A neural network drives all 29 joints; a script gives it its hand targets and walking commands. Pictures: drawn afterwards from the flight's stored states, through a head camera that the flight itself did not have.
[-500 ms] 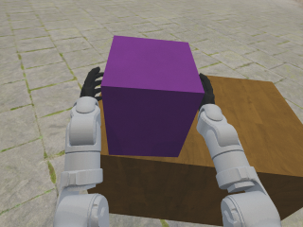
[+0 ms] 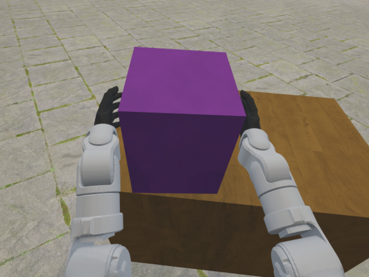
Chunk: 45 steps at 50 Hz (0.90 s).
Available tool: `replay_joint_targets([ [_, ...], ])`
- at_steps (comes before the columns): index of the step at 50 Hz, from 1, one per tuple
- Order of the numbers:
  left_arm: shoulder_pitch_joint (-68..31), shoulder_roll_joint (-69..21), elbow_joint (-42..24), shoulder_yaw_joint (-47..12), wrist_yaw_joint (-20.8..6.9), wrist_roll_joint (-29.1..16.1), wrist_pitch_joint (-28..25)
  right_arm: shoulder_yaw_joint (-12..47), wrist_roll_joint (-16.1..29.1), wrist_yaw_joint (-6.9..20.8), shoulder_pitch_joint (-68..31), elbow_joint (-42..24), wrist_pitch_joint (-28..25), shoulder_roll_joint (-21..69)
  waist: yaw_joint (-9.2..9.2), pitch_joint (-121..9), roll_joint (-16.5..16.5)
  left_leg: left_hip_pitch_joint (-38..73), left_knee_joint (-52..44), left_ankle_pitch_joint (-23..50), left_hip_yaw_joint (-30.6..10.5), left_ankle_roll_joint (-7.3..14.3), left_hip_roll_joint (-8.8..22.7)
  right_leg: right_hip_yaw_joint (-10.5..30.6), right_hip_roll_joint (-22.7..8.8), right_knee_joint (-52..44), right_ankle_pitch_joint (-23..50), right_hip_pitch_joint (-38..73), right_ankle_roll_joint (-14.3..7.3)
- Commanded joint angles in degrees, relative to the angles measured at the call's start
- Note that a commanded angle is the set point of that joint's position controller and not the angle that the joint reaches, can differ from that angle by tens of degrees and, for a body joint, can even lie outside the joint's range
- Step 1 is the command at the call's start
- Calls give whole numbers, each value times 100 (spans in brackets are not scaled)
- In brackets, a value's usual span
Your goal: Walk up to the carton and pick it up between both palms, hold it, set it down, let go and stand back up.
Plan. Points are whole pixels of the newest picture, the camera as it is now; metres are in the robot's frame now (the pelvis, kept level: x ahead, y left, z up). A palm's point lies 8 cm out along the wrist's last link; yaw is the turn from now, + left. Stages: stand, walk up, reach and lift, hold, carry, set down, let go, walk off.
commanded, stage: hold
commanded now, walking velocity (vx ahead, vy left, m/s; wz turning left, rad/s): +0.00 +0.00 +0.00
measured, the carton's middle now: (178, 124) +0.40 +0.01 +0.15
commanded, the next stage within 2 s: none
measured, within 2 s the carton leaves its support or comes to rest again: neither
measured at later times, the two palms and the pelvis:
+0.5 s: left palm (102, 126) +0.35 +0.16 +0.19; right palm (246, 128) +0.35 -0.13 +0.18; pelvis -0.01 +0.01 +0.00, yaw +0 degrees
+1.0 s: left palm (103, 126) +0.35 +0.16 +0.19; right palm (246, 130) +0.36 -0.13 +0.17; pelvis +0.00 +0.00 +0.00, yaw +0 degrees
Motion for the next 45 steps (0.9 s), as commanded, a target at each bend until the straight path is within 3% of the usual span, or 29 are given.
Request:
replay_joint_targets([
  [1,-3946,-3199,-854,-3255,-810,-990,-406,2290,463,596,-4799,-2346,-470,3598,10,-2759,310,1114,141,1884,99,12,-443,28,308,-15,1735,203,408],
  [7,-3956,-3249,-966,-3372,-757,-1014,-371,2209,442,619,-4774,-2398,-456,3526,-11,-2723,396,1227,179,1935,89,-65,-435,-30,357,-58,1564,31,346],
  [11,-4072,-3259,-574,-3198,-757,-921,-303,1922,227,735,-4795,-1894,-425,3439,2,-2267,431,1058,-73,1162,145,-37,-367,-65,334,-199,487,-274,279],
  [13,-4175,-3312,-613,-3291,-731,-975,-304,1816,190,783,-4893,-1873,-463,3432,-67,-2465,522,1108,-63,1198,109,-70,-328,-86,356,-198,422,-291,214],
  [14,-4178,-3359,-447,-3206,-727,-959,-313,1809,182,798,-5018,-1905,-487,3412,4,-2455,449,1070,-50,1157,110,-43,-335,-81,346,-206,375,-294,214],
  [20,-4306,-3511,-641,-3404,-629,-1110,-453,1923,244,824,-5166,-2092,-637,3490,-54,-3128,488,1431,187,1776,71,-109,-337,-78,412,-123,870,-285,188],
  [28,-4124,-3281,-171,-3021,-703,-851,-361,1828,171,826,-5076,-1579,-564,3455,88,-2416,396,994,-39,1218,152,34,-349,-32,307,-180,557,-234,274],
  [32,-4156,-3365,-556,-3277,-695,-1005,-396,2008,346,752,-5075,-1912,-594,3567,-24,-2859,504,1230,162,1879,130,-57,-391,-4,327,-81,1296,16,296],
  [34,-4086,-3374,-466,-3214,-711,-1000,-387,2046,363,703,-5165,-2077,-586,3543,-25,-2809,379,1242,194,1955,98,-61,-404,-7,333,-76,1456,3,323],
  [37,-4003,-3368,-690,-3282,-729,-981,-389,2128,417,676,-4919,-2084,-539,3563,-17,-2823,440,1303,231,2093,91,-76,-436,9,337,-41,1643,52,351],
  [39,-4067,-3298,-899,-3311,-714,-996,-415,2211,463,672,-4911,-2196,-538,3628,-20,-2991,363,1306,219,2054,98,-60,-422,-4,341,-33,1637,126,360],
  [43,-3975,-3222,-555,-3167,-740,-914,-365,2130,371,670,-4940,-2088,-495,3565,38,-2532,275,1081,96,1654,131,9,-425,1,298,-92,1314,8,378],
  [45,-4103,-3259,-639,-3254,-741,-968,-376,2071,326,681,-4938,-2023,-503,3546,-16,-2633,357,1098,75,1603,118,-34,-405,-26,325,-89,1162,-3,331],
])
